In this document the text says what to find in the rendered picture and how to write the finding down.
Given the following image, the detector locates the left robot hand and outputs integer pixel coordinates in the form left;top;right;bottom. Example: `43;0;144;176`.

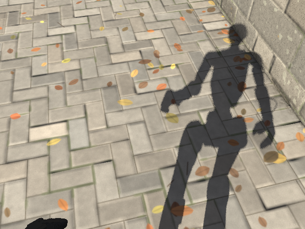
25;218;68;229

